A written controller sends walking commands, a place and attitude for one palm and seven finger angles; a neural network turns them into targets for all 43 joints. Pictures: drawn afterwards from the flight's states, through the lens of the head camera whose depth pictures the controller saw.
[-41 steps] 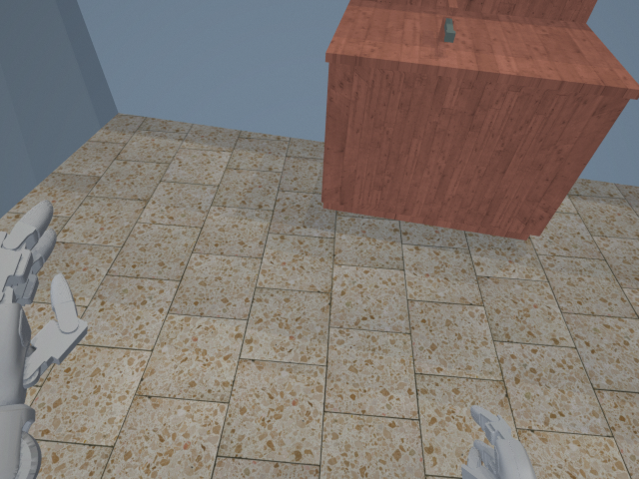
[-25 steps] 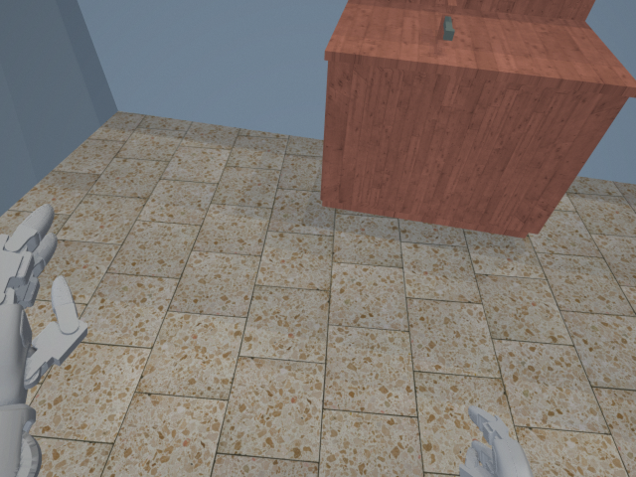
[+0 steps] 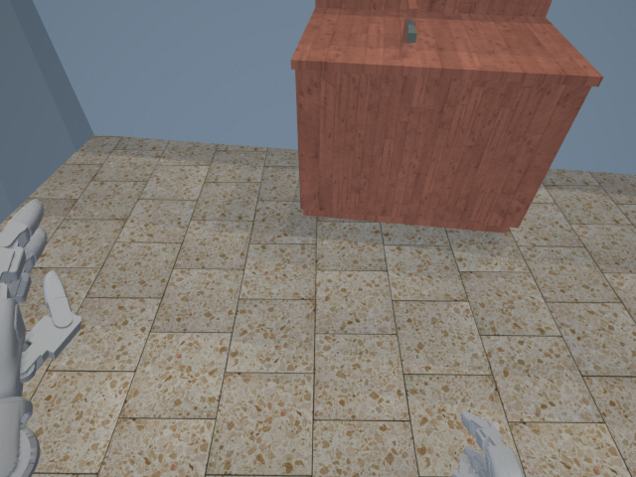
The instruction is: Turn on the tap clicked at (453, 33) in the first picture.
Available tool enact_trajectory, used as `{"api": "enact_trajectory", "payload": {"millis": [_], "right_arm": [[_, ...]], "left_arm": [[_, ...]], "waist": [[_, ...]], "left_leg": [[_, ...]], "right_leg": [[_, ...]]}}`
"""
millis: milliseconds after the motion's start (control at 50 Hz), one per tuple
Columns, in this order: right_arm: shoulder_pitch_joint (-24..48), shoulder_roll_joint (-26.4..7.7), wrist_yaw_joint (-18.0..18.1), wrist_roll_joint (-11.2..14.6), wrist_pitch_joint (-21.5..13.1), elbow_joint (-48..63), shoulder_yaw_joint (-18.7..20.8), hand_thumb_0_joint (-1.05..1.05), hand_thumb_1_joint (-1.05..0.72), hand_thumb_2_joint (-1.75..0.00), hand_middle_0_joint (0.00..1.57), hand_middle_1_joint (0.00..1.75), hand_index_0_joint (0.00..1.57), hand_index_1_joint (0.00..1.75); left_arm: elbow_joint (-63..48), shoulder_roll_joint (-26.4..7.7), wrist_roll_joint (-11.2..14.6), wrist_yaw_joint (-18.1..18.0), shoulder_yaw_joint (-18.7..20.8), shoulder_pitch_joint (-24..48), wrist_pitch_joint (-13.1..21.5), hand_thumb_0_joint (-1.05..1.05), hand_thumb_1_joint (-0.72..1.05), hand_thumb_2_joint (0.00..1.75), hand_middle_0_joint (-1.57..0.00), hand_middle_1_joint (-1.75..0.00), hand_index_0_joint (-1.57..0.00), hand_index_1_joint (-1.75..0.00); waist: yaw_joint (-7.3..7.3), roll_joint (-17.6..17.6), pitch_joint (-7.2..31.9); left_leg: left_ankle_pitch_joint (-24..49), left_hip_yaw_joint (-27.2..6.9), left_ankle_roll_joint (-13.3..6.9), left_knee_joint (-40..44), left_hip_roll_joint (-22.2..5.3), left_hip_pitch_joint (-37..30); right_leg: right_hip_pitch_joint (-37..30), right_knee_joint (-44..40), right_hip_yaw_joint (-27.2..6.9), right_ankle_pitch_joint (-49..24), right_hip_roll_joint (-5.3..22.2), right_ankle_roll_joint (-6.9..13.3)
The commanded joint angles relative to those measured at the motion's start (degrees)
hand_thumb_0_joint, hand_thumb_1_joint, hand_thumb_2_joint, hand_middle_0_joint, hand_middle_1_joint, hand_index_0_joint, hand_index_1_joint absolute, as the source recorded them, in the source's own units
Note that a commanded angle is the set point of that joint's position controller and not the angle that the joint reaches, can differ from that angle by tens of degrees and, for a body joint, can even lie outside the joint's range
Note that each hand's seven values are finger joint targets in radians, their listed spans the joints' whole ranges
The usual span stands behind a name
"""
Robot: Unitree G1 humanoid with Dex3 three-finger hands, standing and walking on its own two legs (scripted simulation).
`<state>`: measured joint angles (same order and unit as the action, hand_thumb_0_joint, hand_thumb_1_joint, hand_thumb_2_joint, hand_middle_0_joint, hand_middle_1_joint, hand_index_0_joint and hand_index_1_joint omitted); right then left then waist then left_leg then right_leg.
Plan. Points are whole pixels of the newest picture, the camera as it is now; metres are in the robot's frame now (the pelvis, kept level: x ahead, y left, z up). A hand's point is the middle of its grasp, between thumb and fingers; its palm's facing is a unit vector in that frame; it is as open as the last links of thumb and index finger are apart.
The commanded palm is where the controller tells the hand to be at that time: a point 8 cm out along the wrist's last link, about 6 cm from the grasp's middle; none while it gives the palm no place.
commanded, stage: walk to a spot facing it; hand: left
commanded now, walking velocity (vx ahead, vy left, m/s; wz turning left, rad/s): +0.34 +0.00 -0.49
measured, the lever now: (411, 36) +1.38 -0.19 +0.06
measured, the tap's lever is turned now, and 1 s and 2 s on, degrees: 0 0 0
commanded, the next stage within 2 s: turn to face it in 1.68 s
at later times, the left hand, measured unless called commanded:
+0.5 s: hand (186, 193) +0.39 +0.20 +0.18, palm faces +0.24 -0.89 -0.38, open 7.4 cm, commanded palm +0.34 +0.24 +0.19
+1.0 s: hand (321, 122) +0.54 +0.04 +0.20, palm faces +0.08 -0.85 -0.52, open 7.4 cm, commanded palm +0.50 +0.12 +0.19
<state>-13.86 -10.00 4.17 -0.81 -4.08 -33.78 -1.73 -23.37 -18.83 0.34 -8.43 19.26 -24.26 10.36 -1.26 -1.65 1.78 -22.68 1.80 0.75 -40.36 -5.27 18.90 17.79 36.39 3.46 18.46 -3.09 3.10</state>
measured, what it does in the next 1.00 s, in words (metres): walks ahead, turning right: left foot, then right foot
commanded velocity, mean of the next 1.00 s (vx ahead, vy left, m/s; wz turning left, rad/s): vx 0.37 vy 0.00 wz -0.22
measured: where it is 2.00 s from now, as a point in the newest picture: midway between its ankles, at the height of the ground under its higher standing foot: (400, 399)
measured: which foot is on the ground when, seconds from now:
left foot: up 0.00-0.36, down 0.38-0.76, up 0.78-1.00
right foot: down 0.00-0.38, up 0.40-0.72, down 0.74-1.00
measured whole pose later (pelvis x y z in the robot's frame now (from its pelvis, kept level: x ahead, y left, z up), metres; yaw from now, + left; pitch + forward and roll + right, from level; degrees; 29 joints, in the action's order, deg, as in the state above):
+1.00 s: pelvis +0.27 -0.10 +0.01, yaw -18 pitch +0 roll +1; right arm -9.8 -15.1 3.0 -0.3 -0.5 -36.2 2.7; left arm -35.2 -23.1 1.0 -8.1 23.3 -31.5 14.0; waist 2.1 -0.4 -4.7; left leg -17.5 3.9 1.9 -64.0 -8.4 36.8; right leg 14.1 31.7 9.6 18.0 1.2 4.1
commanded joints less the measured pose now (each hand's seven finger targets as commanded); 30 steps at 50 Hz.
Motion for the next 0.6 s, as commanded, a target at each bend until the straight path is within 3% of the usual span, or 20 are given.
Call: {"api": "enact_trajectory", "payload": {"millis": [0,20,60,100,160,240,280,300,320,340,360,380,400,420,460,520,560,580], "right_arm": [[8.79,-8.73,-0.86,0.3,-3.59,8.65,4.09,0.0,-0.9,-0.9,0.2,0.3,0.2,0.3],[6.87,-8.47,-0.92,0.15,-3.47,8.01,3.83,0.0,-0.9,-0.9,0.2,0.3,0.2,0.3],[6.66,-8.04,-1.01,0.03,-1.76,6.52,3.16,0.0,-0.9,-0.9,0.2,0.3,0.2,0.3],[7.18,-7.5,-0.77,0.02,-1.08,6.56,3.03,0.0,-0.9,-0.9,0.2,0.3,0.2,0.3],[7.4,-7.21,-0.74,0.26,-0.84,7.36,3.41,0.0,-0.9,-0.9,0.2,0.3,0.2,0.3],[6.97,-7.1,-1.05,0.81,-1.39,9.05,3.6,0.0,-0.9,-0.9,0.2,0.3,0.2,0.3],[5.99,-7.37,-0.98,0.9,-1.8,9.45,3.64,0.0,-0.9,-0.9,0.2,0.3,0.2,0.3],[5.38,-7.84,-0.63,0.85,-1.8,9.44,3.94,0.0,-0.9,-0.9,0.2,0.3,0.2,0.3],[4.15,-8.83,-0.15,0.97,-1.99,9.37,4.53,0.0,-0.9,-0.9,0.2,0.3,0.2,0.3],[3.96,-10.28,0.26,0.91,-1.9,9.59,5.21,0.0,-0.9,-0.9,0.2,0.3,0.2,0.3],[4.69,-10.69,0.37,0.8,-1.75,9.66,5.49,0.0,-0.9,-0.9,0.2,0.3,0.2,0.3],[4.93,-9.12,0.2,0.62,-2.05,9.6,4.48,0.0,-0.9,-0.9,0.2,0.3,0.2,0.3],[6.21,-8.2,0.4,-0.26,-2.29,8.25,3.54,0.0,-0.9,-0.9,0.2,0.3,0.2,0.3],[6.33,-7.74,0.12,-0.23,-2.27,7.72,3.38,0.0,-0.9,-0.9,0.2,0.3,0.2,0.3],[6.17,-7.86,-0.06,0.44,-2.8,6.84,3.57,0.0,-0.9,-0.9,0.2,0.3,0.2,0.3],[5.56,-8.08,-0.17,0.24,-3.24,7.14,3.64,0.0,-0.9,-0.9,0.2,0.3,0.2,0.3],[5.34,-8.18,-0.24,0.12,-3.49,7.56,3.72,0.0,-0.9,-0.9,0.2,0.3,0.2,0.3],[4.94,-7.91,-0.34,-0.04,-3.52,7.56,3.72,0.0,-0.9,-0.9,0.2,0.3,0.2,0.3]], "left_arm": [[-14.44,-11.43,0.27,-1.17,3.75,10.45,3.73,0.0,0.9,0.9,-0.2,-0.3,-0.2,-0.3],[-13.77,-11.7,0.13,-1.12,5.05,7.67,4.57,0.0,0.9,0.9,-0.2,-0.3,-0.2,-0.3],[-14.17,-13.61,0.2,-1.08,7.44,4.23,5.56,0.0,0.9,0.9,-0.2,-0.3,-0.2,-0.3],[-14.61,-13.9,0.56,-0.92,8.46,2.72,6.72,0.0,0.9,0.9,-0.2,-0.3,-0.2,-0.3],[-14.44,-13.23,0.9,-1.04,8.61,1.96,7.05,0.0,0.9,0.9,-0.2,-0.3,-0.2,-0.3],[-14.62,-11.69,1.45,-1.31,7.97,-0.81,6.43,0.0,0.9,0.9,-0.2,-0.3,-0.2,-0.3],[-15.2,-10.97,1.64,-1.37,7.41,-1.45,6.1,0.0,0.9,0.9,-0.2,-0.3,-0.2,-0.3],[-15.3,-10.95,1.6,-1.41,7.27,-1.43,5.96,0.0,0.9,0.9,-0.2,-0.3,-0.2,-0.3],[-16.96,-10.92,1.66,-1.31,6.99,-0.32,6.25,0.0,0.9,0.9,-0.2,-0.3,-0.2,-0.3],[-18.21,-11.09,1.68,-1.23,7.44,0.19,6.67,0.0,0.9,0.9,-0.2,-0.3,-0.2,-0.3],[-18.76,-10.51,1.65,-1.12,6.38,0.27,7.14,0.0,0.9,0.9,-0.2,-0.3,-0.2,-0.3],[-19.58,-12.34,0.91,-1.51,7.43,2.04,7.62,0.0,0.9,0.9,-0.2,-0.3,-0.2,-0.3],[-17.59,-14.44,0.73,-1.36,8.74,2.54,7.42,0.0,0.9,0.9,-0.2,-0.3,-0.2,-0.3],[-19.16,-13.12,0.48,-1.02,6.92,5.31,7.06,0.0,0.9,0.9,-0.2,-0.3,-0.2,-0.3],[-21.86,-12.54,-0.2,-0.74,5.6,8.02,6.54,0.0,0.9,0.9,-0.2,-0.3,-0.2,-0.3],[-18.49,-10.86,-0.49,-0.85,6.13,3.79,5.43,0.0,0.9,0.9,-0.2,-0.3,-0.2,-0.3],[-16.56,-11.55,-0.66,-0.91,7.74,2.48,5.09,0.0,0.9,0.9,-0.2,-0.3,-0.2,-0.3],[-15.52,-10.77,-0.56,-0.81,7.52,1.86,5.07,0.0,0.9,0.9,-0.2,-0.3,-0.2,-0.3]], "waist": [[0.35,13.59,-2.59],[1.12,8.19,-1.32],[1.07,2.52,1.03],[1.1,3.75,1.7],[1.05,5.04,3.24],[-0.47,8.85,5.38],[0.11,7.88,6.58],[0.68,6.61,6.65],[1.82,4.01,8.42],[2.71,-5.11,10.44],[2.26,-15.18,10.37],[1.63,-13.03,7.46],[2.01,-12.68,4.86],[2.45,-11.11,1.83],[1.58,-9.57,-1.22],[1.14,-11.32,-2.99],[1.65,-13.35,-3.18],[2.28,-13.49,-3.39]], "left_leg": [[-6.07,-4.52,1.0,-28.22,2.27,26.28],[-3.1,-4.87,1.41,-28.78,0.72,25.65],[1.26,-3.35,2.06,-28.68,0.07,24.2],[3.05,-1.55,2.25,-24.06,-0.43,22.53],[4.15,1.21,1.8,-11.59,-0.72,16.93],[5.02,5.48,0.54,1.04,1.32,9.39],[8.82,6.99,0.01,8.7,2.0,1.6],[11.81,7.45,-0.6,12.29,1.89,-5.29],[13.26,5.05,-2.12,15.28,0.18,-14.66],[12.12,-5.07,-5.48,17.81,-6.88,-25.83],[14.85,-19.8,-10.25,19.74,-19.82,-32.43],[15.25,-25.46,-13.74,23.28,-23.57,-29.19],[11.78,-24.55,-14.08,24.59,-24.21,-24.71],[11.34,-21.3,-13.84,24.77,-23.43,-20.26],[11.59,-9.66,-11.44,24.21,-20.31,-15.89],[9.09,2.0,-8.21,26.34,-16.51,-6.62],[10.39,6.46,-7.05,26.92,-15.0,-5.14],[12.89,6.45,-6.91,26.43,-14.8,-5.13]], "right_leg": [[-11.1,-26.47,-45.34,13.61,24.07,11.76],[-12.04,-24.54,-41.32,10.54,22.39,12.49],[-12.99,-20.53,-29.44,-3.13,18.2,10.77],[-13.42,-19.64,-22.45,-14.06,16.23,9.74],[-12.56,-18.64,-18.28,-16.24,14.68,9.46],[-13.72,-15.8,-18.74,-19.13,13.75,9.3],[-12.01,-12.31,-17.16,-17.52,11.67,7.32],[-7.89,-8.97,-16.07,-16.65,9.96,5.56],[-2.52,-1.08,-13.9,-16.85,7.85,3.38],[7.85,9.3,-10.33,-9.97,4.18,0.33],[19.51,21.98,-4.25,12.45,1.47,-2.59],[23.36,31.64,-4.48,15.23,1.89,-2.71],[25.35,36.84,-5.76,12.23,5.04,-2.81],[26.09,38.08,-5.99,10.73,7.45,-3.04],[25.61,34.76,-4.16,7.06,9.47,-3.63],[15.64,22.44,1.34,1.74,9.61,-4.0],[10.43,14.63,5.14,-0.7,8.24,-4.21],[8.85,11.37,6.53,-0.86,7.52,-4.2]]}}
